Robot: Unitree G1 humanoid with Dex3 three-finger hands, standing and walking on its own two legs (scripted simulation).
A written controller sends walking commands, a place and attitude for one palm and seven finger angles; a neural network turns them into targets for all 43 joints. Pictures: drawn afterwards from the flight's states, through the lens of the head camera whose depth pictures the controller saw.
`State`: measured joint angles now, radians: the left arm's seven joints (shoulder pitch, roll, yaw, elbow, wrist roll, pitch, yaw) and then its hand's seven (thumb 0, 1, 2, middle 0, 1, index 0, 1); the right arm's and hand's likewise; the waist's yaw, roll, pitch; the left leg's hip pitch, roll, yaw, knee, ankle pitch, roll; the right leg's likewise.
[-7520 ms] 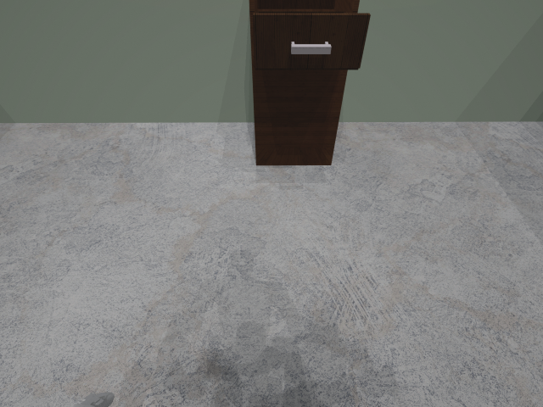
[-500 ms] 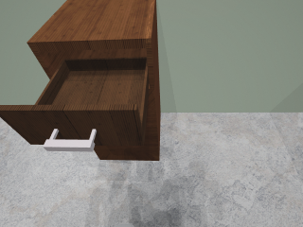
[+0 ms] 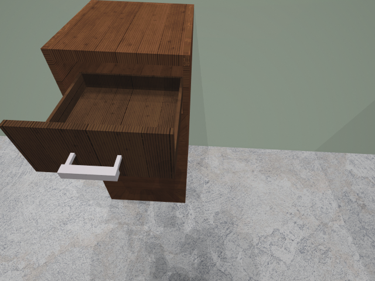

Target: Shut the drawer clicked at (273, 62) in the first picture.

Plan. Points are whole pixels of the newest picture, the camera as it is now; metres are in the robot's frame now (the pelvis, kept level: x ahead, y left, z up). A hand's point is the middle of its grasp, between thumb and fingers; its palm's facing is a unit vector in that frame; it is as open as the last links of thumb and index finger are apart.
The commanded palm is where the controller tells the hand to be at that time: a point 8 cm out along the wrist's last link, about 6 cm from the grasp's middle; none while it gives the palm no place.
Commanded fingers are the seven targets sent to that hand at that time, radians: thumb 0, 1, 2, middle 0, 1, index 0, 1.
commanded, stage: come to a stop and stand still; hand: left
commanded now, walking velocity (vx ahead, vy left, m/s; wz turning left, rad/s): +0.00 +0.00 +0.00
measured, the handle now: (92, 165) +0.36 +0.25 +0.02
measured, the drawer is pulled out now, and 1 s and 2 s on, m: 0.28 0.28 0.28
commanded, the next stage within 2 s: look again from close up in 0.92 s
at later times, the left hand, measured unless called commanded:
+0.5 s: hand out of the picture -0.01 +0.20 -0.18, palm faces +0.00 -0.99 -0.16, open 7.4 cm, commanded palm none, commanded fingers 0.00 0.90 0.90 -0.20 -0.30 -0.20 -0.30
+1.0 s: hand out of the picture +0.01 +0.22 -0.18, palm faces -0.01 -0.99 -0.17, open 7.4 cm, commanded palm none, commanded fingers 0.00 0.90 0.90 -0.20 -0.30 -0.20 -0.30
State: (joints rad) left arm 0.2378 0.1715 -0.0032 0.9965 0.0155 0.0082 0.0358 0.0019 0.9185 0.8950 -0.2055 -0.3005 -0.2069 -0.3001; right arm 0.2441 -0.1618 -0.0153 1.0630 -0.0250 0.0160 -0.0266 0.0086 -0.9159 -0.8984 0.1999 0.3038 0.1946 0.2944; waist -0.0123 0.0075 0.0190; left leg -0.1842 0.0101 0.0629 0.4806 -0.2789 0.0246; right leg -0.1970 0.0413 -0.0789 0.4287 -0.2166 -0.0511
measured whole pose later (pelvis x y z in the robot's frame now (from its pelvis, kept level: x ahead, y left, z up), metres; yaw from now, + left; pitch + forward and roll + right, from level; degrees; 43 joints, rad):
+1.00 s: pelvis +0.01 +0.06 +0.00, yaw -2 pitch -2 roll +0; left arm 0.31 0.12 0.00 1.11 0.02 0.01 0.05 0.00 0.91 0.90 -0.20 -0.30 -0.20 -0.30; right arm 0.31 -0.13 0.00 1.16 -0.01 -0.02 -0.05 0.01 -0.91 -0.90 0.20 0.30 0.20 0.29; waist -0.01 0.00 0.03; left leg -0.11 -0.09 0.13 0.40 -0.28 0.12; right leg -0.19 -0.05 0.00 0.47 -0.25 0.04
